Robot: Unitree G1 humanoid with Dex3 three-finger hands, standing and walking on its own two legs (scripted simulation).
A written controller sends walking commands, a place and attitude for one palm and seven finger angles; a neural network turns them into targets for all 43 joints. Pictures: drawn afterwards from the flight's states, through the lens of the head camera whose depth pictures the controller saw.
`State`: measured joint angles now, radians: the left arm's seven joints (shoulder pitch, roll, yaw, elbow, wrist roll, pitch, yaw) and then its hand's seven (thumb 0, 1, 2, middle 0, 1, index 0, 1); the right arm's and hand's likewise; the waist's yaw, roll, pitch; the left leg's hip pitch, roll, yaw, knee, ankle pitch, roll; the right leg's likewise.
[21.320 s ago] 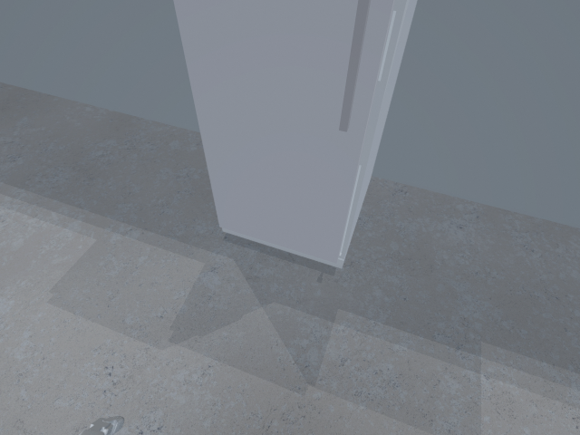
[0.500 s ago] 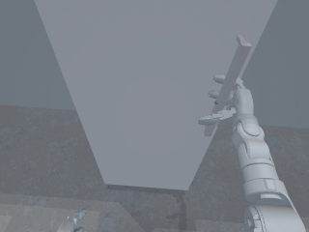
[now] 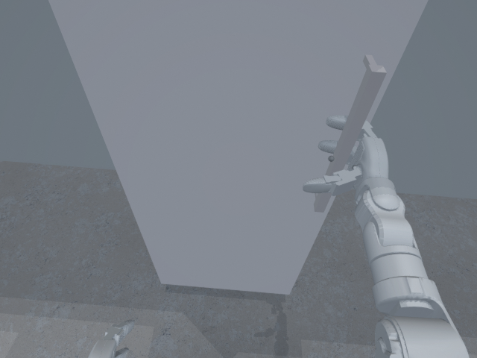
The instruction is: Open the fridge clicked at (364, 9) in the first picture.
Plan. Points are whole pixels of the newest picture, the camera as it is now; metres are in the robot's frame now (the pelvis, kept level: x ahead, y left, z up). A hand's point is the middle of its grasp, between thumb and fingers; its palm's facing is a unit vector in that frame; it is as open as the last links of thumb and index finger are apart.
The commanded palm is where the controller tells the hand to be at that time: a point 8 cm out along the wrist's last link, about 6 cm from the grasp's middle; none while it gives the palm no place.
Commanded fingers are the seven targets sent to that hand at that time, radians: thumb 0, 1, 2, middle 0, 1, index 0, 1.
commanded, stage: grip the handle and tug to test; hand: right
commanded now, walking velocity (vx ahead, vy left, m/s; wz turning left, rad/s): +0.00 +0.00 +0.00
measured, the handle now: (339, 147) +0.46 -0.15 +0.13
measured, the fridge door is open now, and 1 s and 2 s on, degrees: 0 0 16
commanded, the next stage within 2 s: pull the door a little, standing still in 1.34 s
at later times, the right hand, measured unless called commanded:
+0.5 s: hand (330, 156) +0.42 -0.12 +0.14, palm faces +0.03 +1.00 -0.01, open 7.2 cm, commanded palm +0.39 -0.16 +0.15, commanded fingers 0.00 -0.90 -0.90 0.45 1.40 0.45 1.40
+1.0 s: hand (330, 157) +0.42 -0.12 +0.14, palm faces +0.03 +1.00 +0.00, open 5.3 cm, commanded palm +0.37 -0.16 +0.15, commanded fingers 0.00 -0.90 -0.90 0.45 1.40 0.45 1.40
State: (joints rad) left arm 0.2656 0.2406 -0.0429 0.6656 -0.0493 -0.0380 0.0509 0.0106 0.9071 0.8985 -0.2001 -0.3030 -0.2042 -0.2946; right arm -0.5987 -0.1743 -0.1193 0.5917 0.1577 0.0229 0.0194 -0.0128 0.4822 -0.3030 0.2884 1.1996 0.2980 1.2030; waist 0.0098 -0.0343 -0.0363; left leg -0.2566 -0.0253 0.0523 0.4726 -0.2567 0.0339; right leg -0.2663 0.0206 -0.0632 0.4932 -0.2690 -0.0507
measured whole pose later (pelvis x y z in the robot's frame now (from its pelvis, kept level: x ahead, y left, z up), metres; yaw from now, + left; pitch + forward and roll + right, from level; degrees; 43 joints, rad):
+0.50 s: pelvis +0.00 +0.00 +0.00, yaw -1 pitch +3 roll +0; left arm 0.27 0.24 -0.04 0.68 -0.05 -0.05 0.05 0.01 0.91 0.90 -0.20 -0.30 -0.20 -0.29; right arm -0.63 -0.17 -0.10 0.64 0.15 0.01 0.00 0.00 -0.46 -0.71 0.38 1.33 0.38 1.34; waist 0.01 -0.04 -0.04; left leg -0.26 -0.02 0.06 0.48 -0.26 0.04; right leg -0.27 0.02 -0.05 0.49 -0.27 -0.05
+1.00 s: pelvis +0.02 +0.01 +0.00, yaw +0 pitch +3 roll +0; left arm 0.26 0.24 -0.03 0.66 -0.05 -0.04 0.04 0.01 0.91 0.90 -0.20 -0.30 -0.20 -0.29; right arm -0.52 -0.17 -0.12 0.48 0.16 0.06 0.01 0.01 -0.80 -0.81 0.37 1.40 0.37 1.40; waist 0.00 -0.04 -0.05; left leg -0.23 -0.03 0.05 0.46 -0.27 0.04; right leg -0.24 0.02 -0.07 0.47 -0.28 -0.04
